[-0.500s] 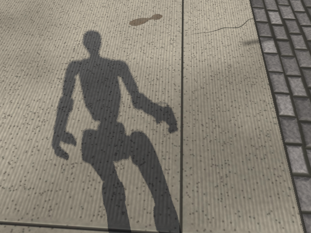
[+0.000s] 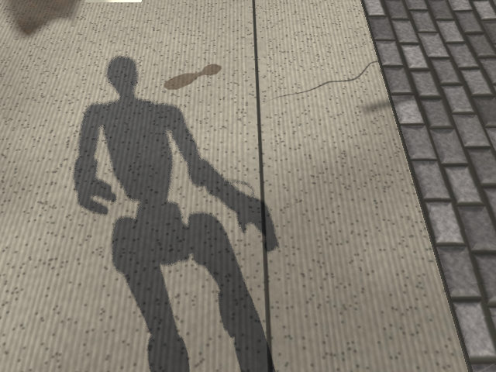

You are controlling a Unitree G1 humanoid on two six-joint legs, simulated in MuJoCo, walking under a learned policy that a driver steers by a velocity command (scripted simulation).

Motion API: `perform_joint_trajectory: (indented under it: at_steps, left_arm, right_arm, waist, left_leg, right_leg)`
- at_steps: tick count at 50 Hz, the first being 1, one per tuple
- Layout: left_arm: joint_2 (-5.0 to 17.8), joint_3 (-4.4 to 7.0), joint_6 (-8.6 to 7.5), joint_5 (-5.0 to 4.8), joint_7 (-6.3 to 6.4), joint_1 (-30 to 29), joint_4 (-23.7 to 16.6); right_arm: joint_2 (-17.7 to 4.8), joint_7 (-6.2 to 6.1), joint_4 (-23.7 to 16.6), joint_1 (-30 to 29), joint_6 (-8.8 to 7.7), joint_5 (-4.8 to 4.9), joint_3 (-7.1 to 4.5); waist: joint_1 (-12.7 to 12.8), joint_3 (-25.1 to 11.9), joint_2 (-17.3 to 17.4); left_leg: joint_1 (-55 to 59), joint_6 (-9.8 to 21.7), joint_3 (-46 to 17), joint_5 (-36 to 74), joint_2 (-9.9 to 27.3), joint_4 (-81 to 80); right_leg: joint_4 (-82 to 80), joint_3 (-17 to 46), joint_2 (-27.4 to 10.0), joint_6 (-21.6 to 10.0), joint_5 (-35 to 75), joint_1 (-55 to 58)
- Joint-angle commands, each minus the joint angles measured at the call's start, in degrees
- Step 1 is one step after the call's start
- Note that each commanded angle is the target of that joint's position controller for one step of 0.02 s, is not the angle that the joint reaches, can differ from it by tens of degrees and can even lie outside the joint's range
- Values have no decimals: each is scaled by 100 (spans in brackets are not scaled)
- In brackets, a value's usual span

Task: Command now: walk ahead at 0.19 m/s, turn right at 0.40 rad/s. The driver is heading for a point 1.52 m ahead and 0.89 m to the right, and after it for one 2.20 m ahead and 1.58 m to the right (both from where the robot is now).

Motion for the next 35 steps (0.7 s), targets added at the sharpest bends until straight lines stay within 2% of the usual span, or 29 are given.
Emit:
perform_joint_trajectory:
  at_steps: [1, 2, 4, 6, 7, 9, 11, 13, 16, 18, 19, 20, 21, 22, 23, 24, 25, 27, 29, 32, 35]
  left_arm:
    - [858, 271, 148, -90, 137, 731, -374]
    - [805, 240, 220, -80, 182, 524, -443]
    - [830, 253, 295, 7, 218, 303, -513]
    - [916, 303, 322, 22, 254, 212, -543]
    - [989, 336, 342, 13, 285, 255, -536]
    - [1065, 379, 423, -47, 355, 247, -554]
    - [1049, 384, 524, -87, 409, 184, -595]
    - [1022, 383, 605, -88, 435, 175, -621]
    - [997, 389, 676, -83, 430, 259, -645]
    - [939, 371, 717, -134, 432, 165, -688]
    - [822, 337, 733, -158, 441, 211, -699]
    - [510, 250, 733, -104, 427, 462, -720]
    - [563, 275, 670, -136, 409, 372, -939]
    - [1041, 416, 609, -31, 389, 541, -816]
    - [1181, 497, 634, -101, 374, 643, -658]
    - [1073, 501, 715, -126, 403, 758, -517]
    - [961, 478, 780, -118, 422, 747, -512]
    - [661, 385, 832, -163, 394, 562, -615]
    - [529, 330, 821, -184, 369, 226, -796]
    - [439, 272, 806, -151, 286, 59, -940]
    - [553, 316, 832, -147, 216, 123, -977]
  right_arm:
    - [-763, 15, -628, -72, -87, 117, -105]
    - [-776, -34, -680, -273, -16, 45, -126]
    - [-688, -85, -734, -111, 128, 16, -143]
    - [-481, -144, -653, 83, 156, -11, -89]
    - [-450, -171, -635, 81, 156, -31, -80]
    - [-457, -188, -612, 11, 178, -34, -85]
    - [-448, -181, -658, -201, 208, 0, -93]
    - [-424, -155, -732, -425, 192, 22, -98]
    - [-454, -94, -794, -561, 75, 57, -133]
    - [-464, -49, -729, -329, -11, 78, -180]
    - [-595, -47, -687, -180, -39, 55, -238]
    - [-999, -85, -751, -124, -16, -53, -329]
    - [-1312, -76, -697, -233, 64, -263, -419]
    - [-1001, -83, -830, -351, 55, -249, -357]
    - [-722, -114, -896, -538, 61, -178, -280]
    - [-601, -129, -935, -718, 80, -94, -252]
    - [-556, -146, -932, -787, 96, -15, -238]
    - [-577, -174, -898, -713, 157, -28, -241]
    - [-655, -205, -840, -527, 221, -55, -291]
    - [-856, -193, -806, -530, 276, -20, -386]
    - [-976, -124, -758, -567, 278, 63, -448]
  waist:
    - [501, -1717, -182]
    - [385, -1238, 0]
    - [51, -876, -320]
    - [-49, -888, -505]
    - [-32, -1017, -514]
    - [7, -1251, -493]
    - [74, -1221, -563]
    - [159, -1065, -698]
    - [250, -982, -890]
    - [72, -977, -933]
    - [11, -976, -836]
    - [169, -1141, 84]
    - [325, -732, 1783]
    - [248, -813, 1411]
    - [288, -782, 945]
    - [353, -698, 671]
    - [312, -617, 663]
    - [207, -521, 772]
    - [7, -597, 978]
    - [-90, -783, 1119]
    - [-88, -814, 1211]
  left_leg:
    - [-2610, -146, -434, 160, 358, 1792]
    - [-2485, -173, -392, 391, 488, 1463]
    - [-1851, -193, -354, 558, 553, 718]
    - [-1556, -302, -204, 604, 472, -28]
    - [-1486, -360, -199, 750, 434, -273]
    - [-1344, -433, -264, 1237, 396, -651]
    - [-1262, -458, -314, 1541, 344, -1008]
    - [-1203, -439, -354, 1605, 290, -1410]
    - [-1022, -345, -387, 1455, 201, -2140]
    - [-473, -199, -307, 1878, 180, -3233]
    - [49, -65, -413, 2338, 454, -3824]
    - [688, 386, -1349, 2773, 1645, -4037]
    - [594, 1313, -2681, 3782, 2528, -4333]
    - [555, 1661, -2797, 4090, 2802, -4250]
    - [499, 1480, -2167, 4162, 2493, -4097]
    - [506, 1223, -1605, 4065, 2119, -3982]
    - [558, 1133, -1312, 4113, 1984, -3935]
    - [532, 1118, -760, 4251, 1738, -4003]
    - [874, 1219, -602, 4251, 1804, -4014]
    - [895, 1278, -368, 4252, 1976, -3979]
    - [788, 1265, -231, 4169, 2119, -3912]
  right_leg:
    - [-821, 2709, -1853, -1427, 2046, 3588]
    - [-1036, 2511, -1728, -1336, 1734, 2718]
    - [-1374, 2241, -1377, -1221, 1332, 1606]
    - [-1359, 1935, -1194, -1207, 1875, 1212]
    - [-1296, 1901, -1174, -1212, 2056, 1214]
    - [-1225, 1906, -1096, -1109, 1610, 1211]
    - [-1265, 2025, -970, -959, 555, 1101]
    - [-1287, 2225, -886, -866, -288, 1041]
    - [-1069, 2620, -911, -802, -283, 1315]
    - [-750, 2761, -798, -636, 38, 1397]
    - [-471, 2668, -593, -424, -208, 1192]
    - [530, 2079, -152, -90, -1670, 629]
    - [1556, 882, 658, 233, -2944, -526]
    - [2866, 924, 244, 478, -3036, -642]
    - [3379, 902, 160, 587, -2695, -634]
    - [3647, 804, 87, 720, -2415, -656]
    - [3870, 744, 30, 818, -2147, -800]
    - [3633, 444, -49, 940, -1841, -760]
    - [3043, 279, -172, 1007, -1748, -768]
    - [2090, 81, -358, 946, -1806, -137]
    - [1299, -187, -330, 782, -1726, 447]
